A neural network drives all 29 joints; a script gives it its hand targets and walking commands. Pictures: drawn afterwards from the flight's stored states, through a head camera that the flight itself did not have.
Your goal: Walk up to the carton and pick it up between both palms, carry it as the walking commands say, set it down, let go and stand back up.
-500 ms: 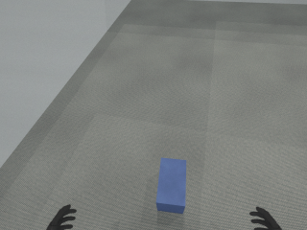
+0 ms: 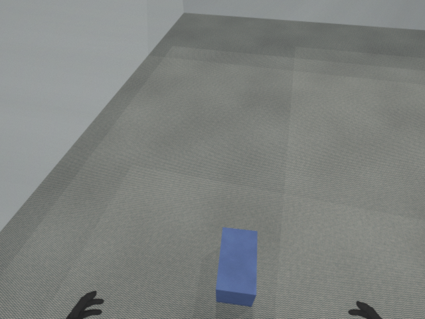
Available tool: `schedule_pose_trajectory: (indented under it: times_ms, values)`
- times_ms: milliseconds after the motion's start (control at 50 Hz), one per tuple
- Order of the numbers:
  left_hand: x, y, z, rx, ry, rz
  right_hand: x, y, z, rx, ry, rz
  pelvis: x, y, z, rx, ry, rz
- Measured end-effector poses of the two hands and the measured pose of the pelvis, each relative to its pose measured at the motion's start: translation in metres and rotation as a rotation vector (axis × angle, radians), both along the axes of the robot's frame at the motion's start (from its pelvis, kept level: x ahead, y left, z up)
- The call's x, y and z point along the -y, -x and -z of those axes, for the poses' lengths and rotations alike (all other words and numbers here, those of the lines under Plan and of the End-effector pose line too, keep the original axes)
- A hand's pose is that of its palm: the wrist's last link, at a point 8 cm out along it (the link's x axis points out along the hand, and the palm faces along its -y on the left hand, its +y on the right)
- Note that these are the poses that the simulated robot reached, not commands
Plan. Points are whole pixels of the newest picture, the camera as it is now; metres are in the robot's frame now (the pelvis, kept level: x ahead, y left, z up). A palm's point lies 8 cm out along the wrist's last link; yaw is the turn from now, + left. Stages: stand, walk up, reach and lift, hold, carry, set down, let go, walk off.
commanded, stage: stand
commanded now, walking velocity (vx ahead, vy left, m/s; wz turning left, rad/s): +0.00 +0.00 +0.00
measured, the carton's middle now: (236, 266) +0.43 -0.06 -0.68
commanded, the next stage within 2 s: none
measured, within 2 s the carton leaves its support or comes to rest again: neither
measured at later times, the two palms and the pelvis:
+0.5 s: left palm out of the picture +0.05 +0.30 -0.10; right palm out of the picture +0.08 -0.29 -0.11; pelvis -0.02 +0.00 +0.00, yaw +0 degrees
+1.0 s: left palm out of the picture +0.06 +0.30 -0.10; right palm out of the picture +0.06 -0.30 -0.11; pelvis -0.02 +0.00 +0.01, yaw +0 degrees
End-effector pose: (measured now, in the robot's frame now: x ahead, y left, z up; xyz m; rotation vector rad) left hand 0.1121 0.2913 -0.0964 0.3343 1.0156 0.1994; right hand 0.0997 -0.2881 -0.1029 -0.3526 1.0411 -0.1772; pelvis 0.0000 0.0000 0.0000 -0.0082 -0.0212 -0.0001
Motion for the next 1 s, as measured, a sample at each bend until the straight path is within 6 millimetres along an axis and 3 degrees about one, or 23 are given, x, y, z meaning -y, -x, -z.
schedule_pose_trajectory:
  times_ms: [400,1000]
  values:
    - [-0.012,0.06,0.008,-0.132,-0.011,-0.047,0.001,0.02,0.004,-0.051,-0.01,-0.003,-0.002,0.018,-0.004,0.019,-0.009,-0.006]
    - [-0.012,0.05,0.004,-0.13,-0.027,-0.032,0.014,0.037,0.006,-0.105,-0.002,0.045,0.0,0.021,-0.006,0.026,-0.009,-0.002]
